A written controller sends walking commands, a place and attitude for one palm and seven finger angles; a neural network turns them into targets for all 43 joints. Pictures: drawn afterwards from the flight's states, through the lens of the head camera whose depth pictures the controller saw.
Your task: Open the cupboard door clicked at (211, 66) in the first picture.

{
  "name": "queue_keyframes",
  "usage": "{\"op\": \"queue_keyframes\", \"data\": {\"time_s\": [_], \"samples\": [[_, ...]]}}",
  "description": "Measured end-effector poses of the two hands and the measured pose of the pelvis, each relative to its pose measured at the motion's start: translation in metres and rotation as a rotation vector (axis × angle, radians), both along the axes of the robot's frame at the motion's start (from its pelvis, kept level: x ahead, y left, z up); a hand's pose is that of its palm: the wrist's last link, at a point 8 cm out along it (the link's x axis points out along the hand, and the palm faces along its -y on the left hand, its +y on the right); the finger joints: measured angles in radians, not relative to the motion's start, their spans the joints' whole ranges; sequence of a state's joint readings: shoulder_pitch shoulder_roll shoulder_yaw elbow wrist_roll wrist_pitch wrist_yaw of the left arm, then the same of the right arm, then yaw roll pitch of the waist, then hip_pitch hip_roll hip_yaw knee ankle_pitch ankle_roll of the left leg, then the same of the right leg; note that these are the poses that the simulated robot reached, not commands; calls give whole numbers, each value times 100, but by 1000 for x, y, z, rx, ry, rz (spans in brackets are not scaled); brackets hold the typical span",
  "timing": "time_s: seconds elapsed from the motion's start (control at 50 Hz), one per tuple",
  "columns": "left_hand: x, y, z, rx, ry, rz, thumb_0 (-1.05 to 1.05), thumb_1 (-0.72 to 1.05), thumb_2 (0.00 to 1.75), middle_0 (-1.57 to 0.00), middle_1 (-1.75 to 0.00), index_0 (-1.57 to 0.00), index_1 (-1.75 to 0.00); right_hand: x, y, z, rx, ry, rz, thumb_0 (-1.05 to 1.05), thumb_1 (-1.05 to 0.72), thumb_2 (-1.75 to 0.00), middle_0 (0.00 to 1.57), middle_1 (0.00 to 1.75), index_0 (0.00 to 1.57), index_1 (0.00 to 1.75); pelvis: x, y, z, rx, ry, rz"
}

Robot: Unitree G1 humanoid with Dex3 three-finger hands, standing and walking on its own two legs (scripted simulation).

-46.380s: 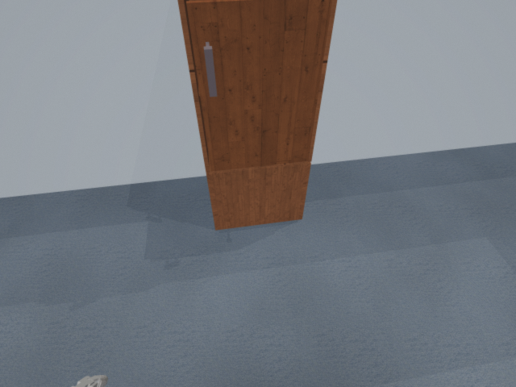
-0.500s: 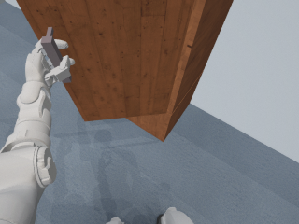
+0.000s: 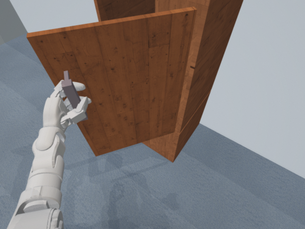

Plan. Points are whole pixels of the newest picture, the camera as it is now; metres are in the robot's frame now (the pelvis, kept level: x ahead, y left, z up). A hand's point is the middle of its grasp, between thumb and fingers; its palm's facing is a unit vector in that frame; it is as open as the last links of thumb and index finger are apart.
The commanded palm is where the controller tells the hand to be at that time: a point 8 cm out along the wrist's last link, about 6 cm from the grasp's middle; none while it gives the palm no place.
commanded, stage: pull the door open along its arc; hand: left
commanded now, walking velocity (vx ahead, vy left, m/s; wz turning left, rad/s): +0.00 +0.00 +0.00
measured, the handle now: (75, 96) +0.45 +0.21 +0.09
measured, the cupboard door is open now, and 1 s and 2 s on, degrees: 55 82 84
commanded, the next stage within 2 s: open thumb and fingers to let go in 0.66 s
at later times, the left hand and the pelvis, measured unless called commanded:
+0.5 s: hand (112, 141) +0.30 +0.09 +0.10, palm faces +0.46 -0.89 +0.01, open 6.1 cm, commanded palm +0.24 +0.13 +0.09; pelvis +0.00 -0.03 +0.01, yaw +4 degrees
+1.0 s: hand (118, 151) +0.28 +0.07 +0.10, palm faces +0.48 -0.88 -0.02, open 7.2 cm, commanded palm +0.23 +0.10 +0.09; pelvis -0.01 -0.04 +0.01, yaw +5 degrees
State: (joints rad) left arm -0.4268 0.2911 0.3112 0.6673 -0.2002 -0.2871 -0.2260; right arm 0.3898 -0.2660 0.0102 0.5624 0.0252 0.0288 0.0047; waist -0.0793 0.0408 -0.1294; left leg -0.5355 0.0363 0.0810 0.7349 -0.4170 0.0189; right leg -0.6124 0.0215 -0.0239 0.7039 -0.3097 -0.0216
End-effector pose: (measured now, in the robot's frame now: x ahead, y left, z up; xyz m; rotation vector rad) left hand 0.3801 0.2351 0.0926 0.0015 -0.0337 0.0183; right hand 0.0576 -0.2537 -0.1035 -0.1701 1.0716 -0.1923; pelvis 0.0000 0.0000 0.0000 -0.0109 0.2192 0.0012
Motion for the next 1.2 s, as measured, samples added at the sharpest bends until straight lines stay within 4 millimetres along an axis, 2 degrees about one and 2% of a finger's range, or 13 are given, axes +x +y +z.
{"op": "queue_keyframes", "data": {"time_s": [0.08,0.22,0.36,0.5,0.72,0.8,0.9,1.04,1.2], "samples": [[-30,-17,-1,-28,-2,30,1,68,72,-38,-135,-35,-133,34,4,7,18,-108,33,1,-90,-90,20,30,20,30,0,-1,3,4,-33,-1],[-72,-50,-1,-78,11,233,1,65,73,-37,-133,-37,-130,89,18,22,46,-253,136,1,-90,-90,20,30,20,30,-5,-9,6,16,-81,18],[-95,-79,4,-51,49,403,1,66,76,-35,-129,-36,-131,116,28,29,60,-291,208,1,-90,-90,20,30,20,30,-7,-20,9,21,-118,43],[-119,-107,7,-28,72,464,1,67,77,-33,-129,-35,-133,119,23,27,59,-263,217,1,-90,-90,20,30,20,30,-1,-29,11,23,-147,59],[-149,-141,8,17,71,385,1,66,73,-34,-132,-36,-134,119,10,23,58,-257,214,1,-90,-90,20,30,20,30,3,-37,10,24,-183,73],[-151,-144,8,23,69,385,1,65,74,-35,-132,-37,-134,123,12,23,58,-275,225,1,-90,-90,20,30,20,30,0,-39,9,24,-193,82],[-145,-136,8,2,75,444,2,61,76,-36,-132,-38,-134,127,18,23,50,-273,252,1,-90,-90,20,30,20,30,-7,-39,10,25,-195,89],[-149,-123,13,3,47,480,1,39,68,-36,-129,-36,-130,126,30,25,61,-286,274,1,-90,-90,20,30,20,30,-13,-35,10,29,-187,92],[-148,-124,10,-2,48,425,1,-6,49,-33,-124,-33,-125,114,37,25,50,-281,271,1,-90,-90,20,30,20,30,-22,-26,8,23,-199,94]]}}
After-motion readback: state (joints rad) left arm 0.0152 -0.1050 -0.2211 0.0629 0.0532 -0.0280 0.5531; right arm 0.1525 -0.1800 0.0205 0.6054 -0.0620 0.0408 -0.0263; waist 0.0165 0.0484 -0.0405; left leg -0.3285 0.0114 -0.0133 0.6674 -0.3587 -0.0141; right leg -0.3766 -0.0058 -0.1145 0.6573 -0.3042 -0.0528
